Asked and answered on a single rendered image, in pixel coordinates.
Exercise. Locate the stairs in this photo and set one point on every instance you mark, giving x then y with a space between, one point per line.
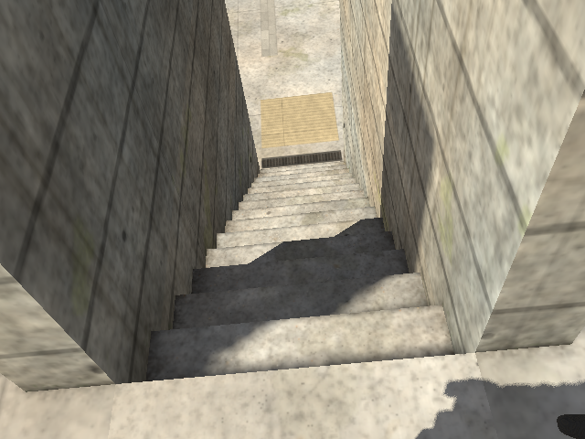
305 275

